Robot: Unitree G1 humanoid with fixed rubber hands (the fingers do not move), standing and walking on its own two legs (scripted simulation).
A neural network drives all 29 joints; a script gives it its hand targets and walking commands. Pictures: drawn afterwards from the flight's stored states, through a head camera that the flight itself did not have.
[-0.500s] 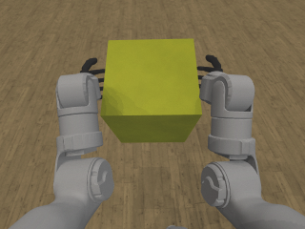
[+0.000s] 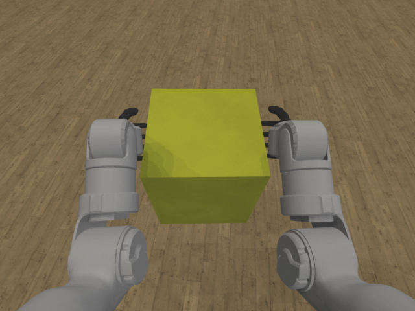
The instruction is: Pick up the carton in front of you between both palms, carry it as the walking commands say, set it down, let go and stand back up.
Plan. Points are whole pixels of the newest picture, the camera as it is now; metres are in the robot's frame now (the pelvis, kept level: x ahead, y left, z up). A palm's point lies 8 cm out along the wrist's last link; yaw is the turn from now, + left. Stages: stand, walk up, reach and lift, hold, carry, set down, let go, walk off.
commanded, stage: carry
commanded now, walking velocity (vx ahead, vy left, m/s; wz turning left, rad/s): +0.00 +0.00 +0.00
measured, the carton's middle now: (203, 162) +0.43 +0.00 +0.03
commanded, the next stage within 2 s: none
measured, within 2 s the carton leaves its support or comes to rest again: neither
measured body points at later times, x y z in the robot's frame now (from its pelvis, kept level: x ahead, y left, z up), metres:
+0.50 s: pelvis +0.02 -0.01 +0.00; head -0.04 -0.02 +0.44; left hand +0.35 +0.13 +0.09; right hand +0.35 -0.15 +0.09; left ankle +0.03 +0.08 -0.73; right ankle +0.02 -0.13 -0.73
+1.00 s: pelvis -0.02 -0.02 +0.00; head -0.08 -0.02 +0.45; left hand +0.28 +0.13 +0.04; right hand +0.29 -0.17 +0.04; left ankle +0.03 +0.08 -0.73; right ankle +0.02 -0.13 -0.73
